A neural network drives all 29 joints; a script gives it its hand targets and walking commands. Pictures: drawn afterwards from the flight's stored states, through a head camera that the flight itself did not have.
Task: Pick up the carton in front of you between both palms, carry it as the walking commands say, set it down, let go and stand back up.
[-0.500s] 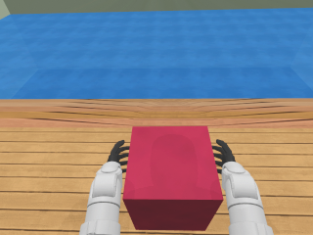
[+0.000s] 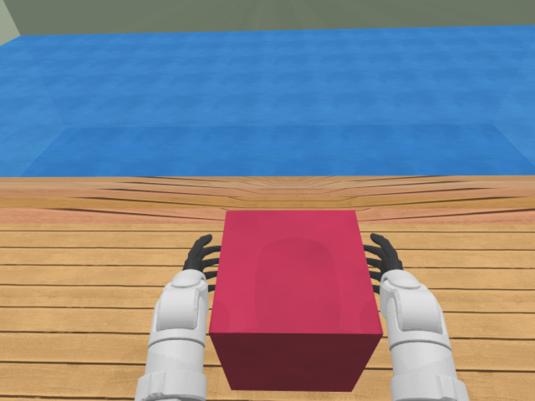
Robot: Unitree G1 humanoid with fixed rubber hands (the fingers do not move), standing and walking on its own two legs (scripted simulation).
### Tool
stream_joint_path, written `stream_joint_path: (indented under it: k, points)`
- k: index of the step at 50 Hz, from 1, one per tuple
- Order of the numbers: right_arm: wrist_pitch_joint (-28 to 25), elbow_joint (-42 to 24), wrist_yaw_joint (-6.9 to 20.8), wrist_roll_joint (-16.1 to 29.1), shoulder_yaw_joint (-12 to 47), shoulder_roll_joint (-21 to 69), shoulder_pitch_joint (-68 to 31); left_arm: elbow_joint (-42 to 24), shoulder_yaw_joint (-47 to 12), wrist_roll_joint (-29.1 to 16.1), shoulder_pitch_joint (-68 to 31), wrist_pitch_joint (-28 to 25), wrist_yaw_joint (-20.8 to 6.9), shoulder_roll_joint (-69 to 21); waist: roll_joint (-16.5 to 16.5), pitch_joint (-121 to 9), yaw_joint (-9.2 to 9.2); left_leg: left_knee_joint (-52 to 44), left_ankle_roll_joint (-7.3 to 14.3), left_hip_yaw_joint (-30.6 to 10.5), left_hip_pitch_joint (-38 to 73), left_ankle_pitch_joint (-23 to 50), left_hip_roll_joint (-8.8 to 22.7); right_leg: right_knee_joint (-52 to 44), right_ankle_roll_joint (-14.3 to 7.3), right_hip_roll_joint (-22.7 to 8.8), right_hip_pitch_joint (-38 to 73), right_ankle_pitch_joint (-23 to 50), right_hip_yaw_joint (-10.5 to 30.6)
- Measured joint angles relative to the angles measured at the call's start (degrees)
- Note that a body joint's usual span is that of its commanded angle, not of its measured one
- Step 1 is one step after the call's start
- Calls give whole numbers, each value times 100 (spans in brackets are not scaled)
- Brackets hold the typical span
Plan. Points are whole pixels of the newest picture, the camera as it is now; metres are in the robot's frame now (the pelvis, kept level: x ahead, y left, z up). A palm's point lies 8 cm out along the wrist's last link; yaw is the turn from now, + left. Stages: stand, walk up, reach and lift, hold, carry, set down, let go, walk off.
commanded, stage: hold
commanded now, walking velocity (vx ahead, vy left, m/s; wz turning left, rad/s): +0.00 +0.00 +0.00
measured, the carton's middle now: (290, 303) +0.29 +0.00 -0.03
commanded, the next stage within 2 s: carry in 0.18 s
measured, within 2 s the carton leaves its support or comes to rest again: neither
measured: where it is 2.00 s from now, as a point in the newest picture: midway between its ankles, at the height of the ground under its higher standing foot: (283, 257)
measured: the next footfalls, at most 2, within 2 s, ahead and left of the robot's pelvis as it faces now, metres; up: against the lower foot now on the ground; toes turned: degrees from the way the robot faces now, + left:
right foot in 0.78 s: +0.28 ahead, -0.12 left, +0.00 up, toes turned -10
left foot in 1.18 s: +0.64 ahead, +0.06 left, +0.00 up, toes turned +9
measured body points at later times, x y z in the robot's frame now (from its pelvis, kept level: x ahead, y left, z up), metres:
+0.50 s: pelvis +0.06 -0.02 -0.01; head +0.02 -0.02 +0.44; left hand +0.36 +0.13 +0.06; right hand +0.36 -0.17 +0.07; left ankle +0.04 +0.11 -0.73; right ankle +0.01 -0.14 -0.75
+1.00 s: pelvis +0.33 -0.04 +0.00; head +0.33 -0.05 +0.45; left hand +0.60 +0.12 +0.08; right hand +0.61 -0.19 +0.08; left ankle +0.32 +0.08 -0.68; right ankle +0.24 -0.11 -0.75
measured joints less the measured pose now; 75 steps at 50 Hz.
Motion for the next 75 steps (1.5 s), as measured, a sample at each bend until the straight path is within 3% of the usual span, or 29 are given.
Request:
stream_joint_path:
  k: [10, 14, 18, 21, 24, 26, 29, 32, 34, 38, 40, 43, 46, 52, 57, 59, 60, 62, 65, 68, 75]
  points:
    - [-15, 34, 17, -44, -89, 31, -116, 35, 99, 33, -115, -17, -10, -28, 3, -153, 0, 260, -4, 80, -323, -114, 19, 256, 13, -16, -324, -108, -63]
    - [104, -226, -47, 97, 77, -4, 15, -254, -41, -118, 47, 97, 47, 13, 5, -556, 17, 689, 10, 377, -831, -789, 153, 802, 5, -157, -898, -942, -334]
    - [425, -799, -202, 320, 316, -26, 108, -822, -218, -417, 166, 392, 146, 125, 61, -778, 38, 938, -40, 529, -1112, -537, 296, 1163, -35, -257, -1248, -950, -617]
    - [873, -1260, -318, 509, 462, -119, 239, -1135, -378, -630, 198, 790, 258, 178, 152, -977, 42, 1275, -60, 539, -1248, -1017, 446, 1090, -9, -257, -1220, -702, -844]
    - [1344, -1632, -373, 783, 517, -384, 349, -1350, -612, -695, 150, 1235, 450, 101, 41, -1111, 14, 1805, -26, 911, -1588, -1588, 468, 1032, -41, -349, -1143, -907, -983]
    - [1641, -1817, -410, 981, 554, -486, 307, -1691, -715, -726, 228, 1558, 570, 88, -79, -1098, -7, 1512, 5, 1223, -1656, -1534, 357, 880, -28, -463, -1031, -974, -977]
    - [1933, -2102, -480, 1109, 622, -394, 181, -2370, -684, -826, 385, 1960, 641, 161, -203, -1034, 21, 774, 134, 1568, -1406, -506, 213, 1192, 7, -595, -1053, -1241, -905]
    - [2120, -2409, -569, 966, 702, -58, 331, -2809, -497, -1034, 624, 2216, 600, 253, -49, -1090, 18, 794, 189, 1659, -1232, -773, 336, 2312, -82, -510, -1607, -1743, -1170]
    - [2282, -2714, -626, 929, 859, -87, 545, -2947, -431, -1091, 694, 2332, 573, 173, 121, -1050, 18, 591, 139, 1637, -1001, -910, 462, 2489, -155, -381, -1951, -1959, -1359]
    - [2557, -3315, -642, 956, 858, -132, 729, -3256, -608, -1102, 743, 2466, 567, 130, 313, -862, -92, 347, -46, 1549, -480, -1110, 648, 1239, -164, -256, -2135, -935, -1771]
    - [2636, -3572, -646, 990, 755, -144, 729, -3335, -706, -1087, 630, 2498, 567, 115, 328, -800, -159, 926, -111, 1493, -475, -1515, 766, 849, -293, -232, -1935, -174, -1987]
    - [2736, -3602, -655, 1078, 576, -168, 717, -3203, -852, -988, 516, 2556, 586, 101, 174, -843, -117, 3020, -13, 1267, -1331, -1763, 670, 1022, -521, -252, -1700, -575, -2084]
    - [2794, -3431, -652, 1088, 555, -116, 606, -3255, -790, -940, 567, 2672, 589, 106, -12, -847, -17, 4003, 90, 1331, -2211, -1447, 582, 519, -417, -279, -1222, -615, -2028]
    - [2668, -3363, -584, 999, 725, -113, 560, -3421, -659, -983, 636, 2640, 592, 117, -127, -765, 220, 2612, 55, 1504, -3097, -382, 557, -493, -284, -360, -80, -728, -1853]
    - [2598, -3450, -567, 936, 784, -127, 675, -3379, -664, -1027, 632, 2558, 575, 117, -102, -655, 220, 1078, 217, 1967, -2984, 527, 401, -497, -28, -487, 748, -1356, -1806]
    - [2588, -3386, -563, 929, 801, -124, 667, -3361, -657, -1017, 675, 2544, 568, 125, -83, -598, 182, 739, 359, 2177, -2588, 690, 293, 325, 45, -618, 794, -1826, -1828]
    - [2535, -3271, -561, 916, 831, -121, 653, -3301, -616, -1013, 676, 2519, 557, 137, -166, -567, 112, 979, 552, 2239, -2554, 681, 245, 1120, 29, -778, 578, -1741, -1803]
    - [2467, -3032, -557, 897, 837, -119, 620, -3136, -549, -990, 685, 2475, 543, 126, -171, -475, -11, 1325, 752, 2275, -2473, 165, 245, 3147, -34, -737, -301, -1598, -1322]
    - [2429, -2946, -559, 929, 809, -128, 710, -3035, -624, -942, 742, 2456, 536, 136, -62, -329, -126, 961, 686, 2248, -2036, -57, 261, 4798, -212, -568, -1602, -1221, -1066]
    - [2344, -3053, -563, 978, 775, -141, 823, -3042, -733, -919, 769, 2367, 531, 137, 10, -270, -198, 507, 672, 2184, -1581, -122, 259, 4672, -270, -616, -2519, -846, -1150]
    - [2177, -3113, -562, 1054, 706, -136, 720, -3152, -764, -898, 731, 2188, 541, 134, 28, -435, -199, -80, 524, 2004, -540, -576, 232, 2941, -203, -742, -3494, -9, -1375]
